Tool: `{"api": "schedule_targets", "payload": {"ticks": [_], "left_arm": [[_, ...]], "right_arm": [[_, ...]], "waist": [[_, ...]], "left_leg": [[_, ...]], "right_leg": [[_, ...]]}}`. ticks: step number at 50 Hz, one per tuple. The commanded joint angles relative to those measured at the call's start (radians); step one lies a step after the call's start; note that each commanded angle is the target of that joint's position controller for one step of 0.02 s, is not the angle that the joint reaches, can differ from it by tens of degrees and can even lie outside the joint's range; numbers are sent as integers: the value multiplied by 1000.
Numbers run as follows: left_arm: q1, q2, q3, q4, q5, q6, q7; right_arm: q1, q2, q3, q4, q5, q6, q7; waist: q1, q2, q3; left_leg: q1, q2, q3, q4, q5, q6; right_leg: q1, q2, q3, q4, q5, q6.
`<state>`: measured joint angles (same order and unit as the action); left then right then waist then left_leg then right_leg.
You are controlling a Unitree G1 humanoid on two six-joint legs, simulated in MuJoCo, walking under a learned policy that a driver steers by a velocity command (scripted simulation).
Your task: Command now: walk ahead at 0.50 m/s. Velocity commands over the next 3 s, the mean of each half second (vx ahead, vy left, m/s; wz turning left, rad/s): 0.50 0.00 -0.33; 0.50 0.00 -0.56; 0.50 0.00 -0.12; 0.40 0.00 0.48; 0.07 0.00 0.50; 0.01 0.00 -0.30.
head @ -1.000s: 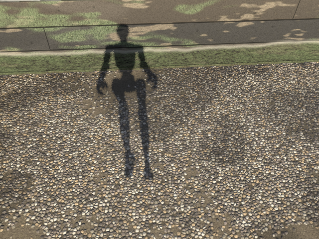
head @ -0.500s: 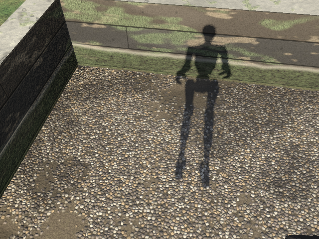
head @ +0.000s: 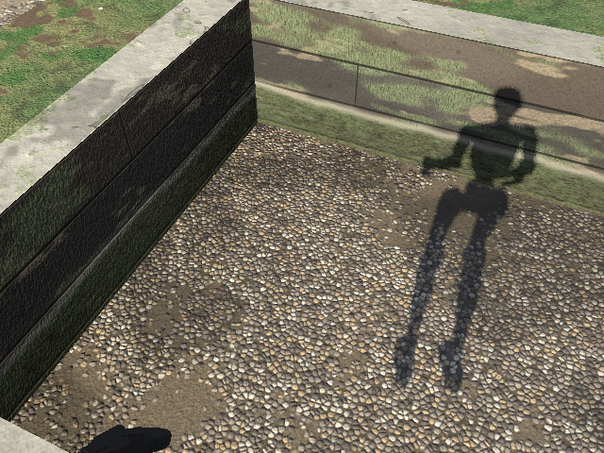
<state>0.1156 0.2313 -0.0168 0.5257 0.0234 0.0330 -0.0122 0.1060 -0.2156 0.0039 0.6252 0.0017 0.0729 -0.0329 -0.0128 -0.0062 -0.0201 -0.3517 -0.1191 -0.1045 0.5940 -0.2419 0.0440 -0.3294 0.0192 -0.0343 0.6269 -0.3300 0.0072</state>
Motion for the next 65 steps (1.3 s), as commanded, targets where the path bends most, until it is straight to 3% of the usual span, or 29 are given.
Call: {"api": "schedule_targets", "payload": {"ticks": [1, 2, 3, 4, 10, 13, 14, 18, 24, 25, 26, 33, 35, 39, 42, 45, 48, 50, 51, 52, 53, 54, 55, 56, 57, 59, 61, 63, 65], "left_arm": [[44, 3, -10, -39, 9, -5, 2], [24, 90, 18, -38, -16, 1, -5], [6, 105, 24, -45, -30, 6, -12], [20, 113, 30, -33, -45, 3, -2], [-14, 77, 27, -28, -42, 4, 6], [-1, 77, 34, -24, -41, 8, 1], [26, 64, 28, -23, -33, 6, 2], [55, 49, 29, -23, -19, 2, 6], [39, 61, 39, -37, -27, 21, -1], [28, 46, 34, -43, -20, 26, 2], [33, 48, 36, -41, -20, 30, 5], [26, 86, 42, -53, -31, 44, 5], [-3, 75, 45, -68, -37, 51, 13], [-4, 46, 45, -67, -33, 48, 19], [20, 29, 47, -48, -38, 39, 19], [64, 46, 54, -32, -41, 36, 10], [87, 116, 68, -35, -39, 30, -6], [0, 134, 72, -57, -19, 29, 14], [-66, 132, 74, -72, -11, 29, 26], [-156, 114, 76, -86, -16, 34, 27], [-205, 121, 90, -98, -45, 32, 19], [-159, 64, 87, -99, -86, 20, 13], [-177, 54, 82, -115, -59, 19, 11], [-181, 106, 97, -99, -13, 11, 14], [-147, 96, 96, -77, -9, 4, 14], [-30, 96, 93, -15, -4, 18, -3], [11, 106, 91, 26, -13, 29, -10], [-34, 67, 68, 27, -23, 41, -10], [-116, 40, 45, -6, -18, 41, -6]], "right_arm": [[-106, -62, -18, -96, 15, -21, 10], [-158, -71, -15, -130, 4, -16, 13], [-184, -111, -23, -140, -4, -19, 11], [-201, -111, -26, -136, -17, -16, 8], [-152, -43, -2, -119, -30, -30, 6], [-159, -48, -4, -128, -28, -30, -7], [-120, -53, -6, -120, -34, -27, -14], [-78, -99, -27, -104, -24, -26, -22], [-67, -105, -39, -101, -31, -36, -20], [-89, -70, -31, -115, -27, -38, -14], [-83, -70, -32, -115, -27, -38, -10], [-98, -62, -40, -134, -31, -21, -3], [-98, -51, -38, -136, -33, -29, 0], [-76, -53, -47, -127, -37, -24, 2], [-112, -55, -51, -125, -29, -9, -2], [-152, -50, -51, -137, -15, -1, -2], [-165, -63, -50, -162, -9, -9, -6], [-156, -54, -43, -184, -5, -25, -9], [-128, -59, -43, -185, -9, -35, -13], [-67, -63, -46, -162, -4, -50, -14], [86, -53, -54, -105, -1, -63, -2], [206, -115, -72, -72, -34, -65, -6], [182, -205, -96, -67, -40, -61, -6], [138, -149, -75, -79, -34, -62, -5], [60, -109, -49, -92, -37, -68, 1], [-43, -90, -26, -103, -38, -92, 8], [-62, -84, -20, -101, -31, -101, 24], [-55, -60, -8, -107, -12, -102, 37], [15, -105, -27, -87, -5, -101, 42]], "waist": [[18, -47, -104], [31, -199, -41], [33, -190, 29], [26, -150, 37], [-19, -66, -26], [-16, -1, -42], [-21, 40, -35], [-8, 119, -38], [14, 55, -53], [13, 54, -60], [20, 41, -75], [50, -60, -75], [41, -43, -79], [35, 30, -107], [49, 78, -79], [80, 3, -25], [84, -157, 27], [39, -229, 20], [-1, -222, 0], [-43, -213, -38], [-132, -167, -72], [-150, 48, -123], [-168, 319, -57], [-107, 155, -2], [-35, 95, 15], [59, 126, -11], [77, 134, -26], [58, 105, -19], [9, 121, -14]], "left_leg": [[-154, 141, -147, -99, -172, 21], [-183, 72, -13, -32, -125, -22], [-210, 82, 34, -16, -94, -44], [-204, 98, 50, -13, -73, -45], [87, 101, 113, -40, -15, -57], [148, 116, 123, -27, -11, -48], [178, 135, 111, -27, 27, -40], [194, 229, 55, -70, 105, 14], [146, 208, 160, 13, 162, -11], [163, 212, 165, 31, 236, -20], [172, 208, 181, 48, 251, -24], [184, 126, 239, 153, 30, -60], [237, 140, 223, 113, 50, -55], [302, 254, 216, 45, 105, -24], [265, 314, 226, -16, -26, -13], [192, 245, 288, 40, -195, -42], [76, 58, 262, 214, -362, -66], [26, 22, 118, 332, -326, -60], [28, 35, 61, 300, -276, -53], [115, 54, 50, 137, -221, -38], [409, 82, 72, -34, -80, 6], [637, 235, -14, -145, -200, 45], [495, 468, -346, -277, -408, 74], [330, 476, -385, -294, -456, 73], [205, 446, -353, -306, -442, 79], [56, 372, -217, -344, -342, 87], [5, 316, -95, -335, -211, 77], [19, 267, -12, -290, -88, 60], [35, 261, 23, -245, -15, 76]], "right_leg": [[329, -92, 136, -130, -35, -64], [213, -159, 308, -252, -164, -108], [156, -212, 421, -328, -228, -141], [162, -236, 473, -331, -180, -158], [45, -93, 341, -216, 46, -137], [13, -54, 302, -149, 104, -129], [-19, -30, 266, -101, 164, -117], [-48, 48, 134, 61, 177, -82], [-20, 42, 135, 105, 345, -98], [-32, 44, 134, 95, 372, -92], [-28, 44, 144, 89, 385, -95], [-127, 8, 331, 2, 512, -157], [-175, 13, 363, -23, 452, -132], [-214, 60, 256, 34, 298, -104], [-220, 72, 204, 52, 138, -109], [-224, 59, 284, -42, 127, -135], [-248, 14, 607, -205, 53, -175], [-251, -15, 730, -249, 53, -192], [-238, -26, 735, -245, 80, -182], [-227, 9, 678, -255, 6, -147], [-397, 55, 590, -263, -197, -89], [-564, 167, 406, -46, -258, -16], [-695, 218, 267, 287, -209, -35], [-643, 135, 293, 389, -102, -27], [-562, 132, 285, 431, -61, -12], [-391, 127, 240, 520, 13, 25], [-282, 105, 192, 515, 86, 49], [-213, 83, 165, 363, 120, 67], [-128, 57, 91, 164, 70, 58]]}}
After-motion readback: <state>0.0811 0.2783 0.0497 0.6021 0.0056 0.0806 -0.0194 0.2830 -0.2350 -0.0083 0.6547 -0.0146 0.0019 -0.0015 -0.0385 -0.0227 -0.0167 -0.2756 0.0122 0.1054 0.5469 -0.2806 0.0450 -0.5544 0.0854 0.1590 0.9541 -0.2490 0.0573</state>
